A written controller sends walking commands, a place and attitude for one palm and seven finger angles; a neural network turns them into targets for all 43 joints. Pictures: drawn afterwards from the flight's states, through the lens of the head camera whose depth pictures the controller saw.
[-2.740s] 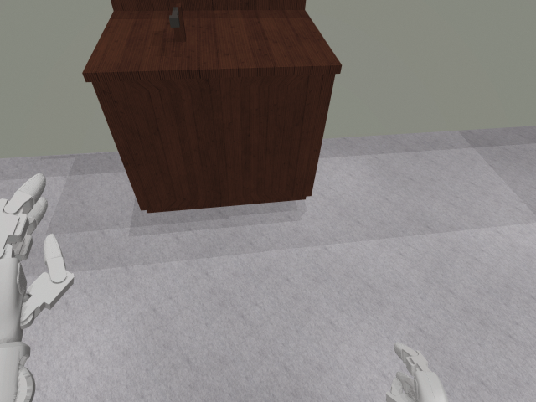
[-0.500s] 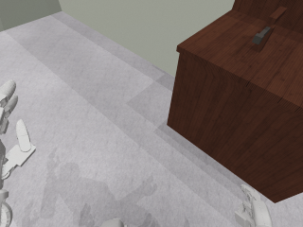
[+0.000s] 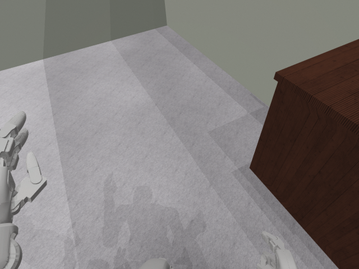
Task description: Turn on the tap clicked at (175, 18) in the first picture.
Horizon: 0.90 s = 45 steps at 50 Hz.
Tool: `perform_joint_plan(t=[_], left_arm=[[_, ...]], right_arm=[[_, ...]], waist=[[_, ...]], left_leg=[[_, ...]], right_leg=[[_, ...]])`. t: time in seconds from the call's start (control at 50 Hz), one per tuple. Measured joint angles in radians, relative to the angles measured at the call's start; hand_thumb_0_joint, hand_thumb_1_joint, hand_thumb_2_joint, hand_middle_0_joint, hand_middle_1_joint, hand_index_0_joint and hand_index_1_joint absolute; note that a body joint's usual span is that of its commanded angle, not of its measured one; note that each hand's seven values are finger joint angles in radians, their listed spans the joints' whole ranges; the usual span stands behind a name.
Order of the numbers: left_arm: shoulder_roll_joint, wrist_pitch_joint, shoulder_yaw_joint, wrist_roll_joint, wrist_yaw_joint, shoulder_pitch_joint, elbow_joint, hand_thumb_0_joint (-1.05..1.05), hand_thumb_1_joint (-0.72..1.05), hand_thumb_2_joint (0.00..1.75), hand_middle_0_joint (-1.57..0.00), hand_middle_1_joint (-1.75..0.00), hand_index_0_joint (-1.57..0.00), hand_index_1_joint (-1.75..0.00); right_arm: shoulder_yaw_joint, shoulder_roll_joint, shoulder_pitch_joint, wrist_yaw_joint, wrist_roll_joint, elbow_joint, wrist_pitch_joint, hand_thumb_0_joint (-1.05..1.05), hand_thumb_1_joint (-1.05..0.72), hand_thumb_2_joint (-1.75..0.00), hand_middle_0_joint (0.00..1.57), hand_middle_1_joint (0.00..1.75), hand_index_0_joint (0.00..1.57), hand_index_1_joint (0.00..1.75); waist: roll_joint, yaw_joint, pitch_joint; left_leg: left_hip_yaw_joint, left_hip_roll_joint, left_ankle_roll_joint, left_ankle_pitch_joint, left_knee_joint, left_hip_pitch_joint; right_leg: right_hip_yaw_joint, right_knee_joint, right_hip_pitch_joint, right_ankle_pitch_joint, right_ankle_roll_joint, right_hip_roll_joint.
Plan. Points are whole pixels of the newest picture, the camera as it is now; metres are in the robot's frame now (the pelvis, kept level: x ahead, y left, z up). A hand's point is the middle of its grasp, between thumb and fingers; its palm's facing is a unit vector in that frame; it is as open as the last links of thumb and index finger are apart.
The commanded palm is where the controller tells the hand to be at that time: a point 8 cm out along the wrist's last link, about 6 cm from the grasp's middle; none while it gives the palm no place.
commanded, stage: walk to a spot facing it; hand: left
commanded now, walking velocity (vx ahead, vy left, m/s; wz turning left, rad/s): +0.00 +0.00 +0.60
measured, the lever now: out of the picture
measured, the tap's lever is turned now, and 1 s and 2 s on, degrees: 0 0 0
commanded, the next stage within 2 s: turn to face it in 1.42 s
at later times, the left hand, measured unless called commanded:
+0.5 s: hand out of the picture +0.08 +0.30 +0.19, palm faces +0.65 -0.67 -0.36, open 7.4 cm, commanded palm +0.01 +0.32 +0.18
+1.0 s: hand out of the picture +0.04 +0.31 +0.19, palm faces +0.78 -0.46 -0.43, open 7.4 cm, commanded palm -0.03 +0.32 +0.18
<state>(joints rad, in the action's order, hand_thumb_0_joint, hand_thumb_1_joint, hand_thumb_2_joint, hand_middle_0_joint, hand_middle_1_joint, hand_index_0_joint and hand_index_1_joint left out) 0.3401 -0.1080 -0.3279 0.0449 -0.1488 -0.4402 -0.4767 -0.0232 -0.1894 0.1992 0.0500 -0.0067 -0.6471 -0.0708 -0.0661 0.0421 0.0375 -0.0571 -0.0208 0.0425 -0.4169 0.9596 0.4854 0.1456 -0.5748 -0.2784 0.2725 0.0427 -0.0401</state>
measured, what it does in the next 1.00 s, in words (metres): steps on the spot, turning left: left foot, then right foot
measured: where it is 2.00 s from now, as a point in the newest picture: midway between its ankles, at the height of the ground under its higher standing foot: outside the picture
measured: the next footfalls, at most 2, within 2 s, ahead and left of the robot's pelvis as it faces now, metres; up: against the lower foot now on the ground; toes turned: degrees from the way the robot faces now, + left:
left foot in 0.36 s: -0.06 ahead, +0.14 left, +0.00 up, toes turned +18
right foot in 0.68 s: +0.06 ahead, -0.09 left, +0.00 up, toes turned +16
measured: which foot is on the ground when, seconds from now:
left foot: up 0.00-0.34, down 0.36-0.68, up 0.70-1.00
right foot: down 0.00-0.36, up 0.38-0.66, down 0.68-1.00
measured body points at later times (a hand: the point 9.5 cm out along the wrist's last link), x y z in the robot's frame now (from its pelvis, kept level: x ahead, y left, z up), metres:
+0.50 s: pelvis -0.06 +0.00 +0.00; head -0.06 +0.02 +0.45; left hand +0.04 +0.33 +0.20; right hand +0.16 -0.15 -0.08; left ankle -0.10 +0.12 -0.73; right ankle +0.00 -0.11 -0.66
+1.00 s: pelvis -0.01 +0.00 +0.01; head +0.02 +0.01 +0.46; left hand -0.01 +0.33 +0.21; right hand +0.27 -0.15 -0.07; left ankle -0.04 +0.16 -0.69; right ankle +0.02 -0.10 -0.73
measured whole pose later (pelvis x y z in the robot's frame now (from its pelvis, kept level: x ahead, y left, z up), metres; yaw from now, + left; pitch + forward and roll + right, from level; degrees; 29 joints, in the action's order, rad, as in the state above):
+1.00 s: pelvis -0.01 +0.00 +0.01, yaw +33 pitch +0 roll +3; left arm 0.37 -0.19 -0.35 0.03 -0.17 -0.50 -0.56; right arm 0.06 -0.28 0.24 0.08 0.01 -0.61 -0.05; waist 0.04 0.02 0.05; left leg 0.14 0.08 0.01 -0.34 0.77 0.46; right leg 0.27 -0.50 -0.17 0.31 0.00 -0.16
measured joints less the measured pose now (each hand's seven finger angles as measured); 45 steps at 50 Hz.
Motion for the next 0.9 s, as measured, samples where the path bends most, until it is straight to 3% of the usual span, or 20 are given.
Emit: perform_joint_plan(t=[0.06,0.1,0.2,0.28,0.36,0.38,0.42,0.48,0.54,0.64,0.68,0.7,0.74,0.8,0.84,0.9], left_arm=[[-0.028,-0.003,0.019,-0.005,-0.003,-0.008,0.031,0.02,0.89,0.9,-0.21,-0.3,-0.21,-0.3],[-0.023,-0.011,0.026,-0.008,-0.002,-0.014,0.034,0.02,0.89,0.9,-0.21,-0.3,-0.21,-0.3],[0.011,-0.036,0.009,-0.006,-0.012,-0.036,-0.008,0.02,0.88,0.9,-0.21,-0.3,-0.21,-0.3],[0.021,-0.051,-0.012,-0.008,-0.028,-0.037,-0.059,0.02,0.88,0.9,-0.21,-0.3,-0.21,-0.3],[0.021,-0.057,-0.028,0.003,-0.04,-0.026,-0.119,0.02,0.88,0.9,-0.21,-0.3,-0.21,-0.3],[0.028,-0.063,-0.034,0.006,-0.041,-0.016,-0.121,0.02,0.89,0.9,-0.21,-0.3,-0.21,-0.3],[0.037,-0.079,-0.04,-0.011,-0.03,0.0,-0.089,0.02,0.89,0.9,-0.21,-0.3,-0.21,-0.3],[0.036,-0.076,-0.028,-0.031,-0.008,0.009,-0.062,0.02,0.89,0.9,-0.21,-0.3,-0.21,-0.3],[0.023,-0.083,-0.019,-0.027,0.001,-0.017,-0.079,0.02,0.89,0.9,-0.21,-0.3,-0.21,-0.3],[0.026,-0.088,-0.029,-0.02,0.008,-0.047,-0.056,0.02,0.89,0.9,-0.21,-0.3,-0.21,-0.3],[0.037,-0.077,-0.035,-0.023,0.007,-0.035,-0.028,0.02,0.89,0.9,-0.21,-0.3,-0.21,-0.3],[0.035,-0.071,-0.032,-0.029,0.008,-0.019,-0.013,0.02,0.89,0.9,-0.21,-0.3,-0.21,-0.3],[0.017,-0.06,-0.006,-0.032,0.012,0.028,0.023,0.02,0.89,0.9,-0.21,-0.3,-0.21,-0.3],[-0.014,-0.064,0.011,-0.025,0.016,0.022,0.043,0.02,0.89,0.9,-0.21,-0.3,-0.21,-0.3],[-0.02,-0.069,0.013,-0.025,0.017,-0.011,0.032,0.02,0.88,0.9,-0.21,-0.3,-0.21,-0.3],[0.0,-0.077,0.005,-0.024,0.011,-0.047,-0.001,0.02,0.88,0.9,-0.21,-0.3,-0.21,-0.3]], right_arm=[[0.015,-0.028,-0.005,0.018,0.004,-0.006,0.019,0.02,-0.9,-0.9,0.2,0.3,0.21,0.3],[0.028,-0.04,-0.005,0.035,0.006,0.001,0.025,0.02,-0.9,-0.9,0.2,0.3,0.2,0.3],[0.06,-0.073,0.006,0.061,0.017,0.039,0.026,0.02,-0.9,-0.9,0.2,0.3,0.2,0.3],[0.075,-0.09,0.014,0.062,0.02,0.059,0.025,0.01,-0.9,-0.9,0.2,0.3,0.2,0.3],[0.071,-0.092,0.012,0.054,0.021,0.095,0.028,0.01,-0.9,-0.9,0.2,0.3,0.2,0.3],[0.069,-0.074,0.003,0.052,0.02,0.091,0.022,0.01,-0.9,-0.9,0.2,0.3,0.2,0.3],[0.056,-0.028,-0.002,0.039,0.018,0.072,0.005,0.01,-0.91,-0.9,0.19,0.3,0.2,0.3],[0.027,0.032,0.02,0.007,0.004,0.047,-0.011,0.01,-0.9,-0.9,0.2,0.3,0.2,0.3],[-0.002,0.069,0.044,-0.012,0.003,0.03,-0.025,0.01,-0.9,-0.9,0.2,0.3,0.2,0.3],[-0.03,0.087,0.061,-0.014,0.011,0.006,-0.026,0.01,-0.9,-0.9,0.2,0.3,0.21,0.3],[-0.034,0.08,0.059,-0.01,0.012,0.003,-0.019,0.01,-0.9,-0.9,0.2,0.31,0.21,0.3],[-0.032,0.069,0.052,-0.008,0.01,0.001,-0.014,0.01,-0.9,-0.9,0.21,0.31,0.21,0.3],[-0.017,0.037,0.028,-0.003,0.012,-0.026,-0.003,0.01,-0.9,-0.9,0.21,0.31,0.21,0.3],[0.006,-0.009,0.004,0.0,0.016,-0.052,0.021,0.01,-0.9,-0.9,0.21,0.31,0.21,0.3],[0.023,-0.035,0.003,0.008,0.015,-0.043,0.03,0.02,-0.9,-0.9,0.2,0.3,0.21,0.3],[0.05,-0.063,0.013,0.021,0.014,-0.014,0.029,0.02,-0.9,-0.9,0.2,0.3,0.2,0.3]], waist=[[0.025,-0.023,-0.009],[0.045,-0.039,-0.013],[0.08,-0.049,-0.031],[0.097,-0.036,-0.036],[0.106,-0.031,-0.033],[0.124,-0.028,-0.023],[0.132,-0.035,-0.017],[0.111,-0.049,-0.028],[0.078,-0.045,-0.038],[0.026,-0.02,-0.045],[0.017,-0.009,-0.046],[0.006,-0.007,-0.044],[-0.005,-0.009,-0.024],[0.016,-0.011,-0.009],[0.034,-0.025,-0.003],[0.069,-0.038,0.007]], left_leg=[[0.059,0.002,0.021,0.015,0.218,0.044],[0.088,0.021,0.026,0.024,0.219,0.029],[0.129,0.065,0.011,0.0,-0.005,-0.071],[0.145,0.072,-0.007,-0.043,-0.181,-0.155],[0.144,0.059,-0.046,0.074,-0.413,-0.253],[0.144,0.048,-0.051,0.097,-0.39,-0.241],[0.123,0.043,-0.046,0.079,-0.35,-0.227],[0.062,0.047,-0.041,0.091,-0.378,-0.234],[0.017,0.056,-0.037,0.123,-0.426,-0.248],[-0.029,0.057,-0.027,0.134,-0.446,-0.252],[-0.041,0.047,-0.025,0.103,-0.392,-0.227],[-0.041,0.049,-0.044,0.049,-0.325,-0.193],[-0.021,0.04,-0.049,-0.037,-0.08,-0.096],[0.042,0.036,-0.028,0.007,0.208,0.021],[0.079,0.054,-0.016,0.049,0.253,0.063],[0.13,0.085,-0.015,0.086,0.129,0.065]], right_leg=[[0.031,0.04,0.027,-0.011,0.004,-0.036],[0.058,0.068,0.04,-0.027,0.005,-0.056],[0.113,0.09,0.018,-0.05,0.009,-0.085],[0.151,0.061,-0.022,-0.051,0.003,-0.107],[0.175,-0.069,-0.097,-0.007,-0.022,-0.147],[0.135,-0.15,-0.13,0.072,-0.048,-0.152],[0.032,-0.359,-0.198,0.19,-0.077,-0.112],[-0.03,-0.52,-0.249,0.171,-0.102,-0.064],[-0.038,-0.451,-0.23,0.141,-0.114,-0.043],[-0.022,-0.172,-0.1,0.158,-0.118,-0.006],[-0.007,-0.011,-0.014,0.145,-0.107,0.007],[0.002,0.026,-0.005,0.061,-0.08,0.011],[0.033,-0.019,-0.014,0.005,-0.024,-0.008],[0.049,-0.01,0.015,0.027,-0.009,-0.044],[0.065,0.033,0.047,0.017,-0.017,-0.062],[0.092,0.085,0.085,0.004,-0.025,-0.089]])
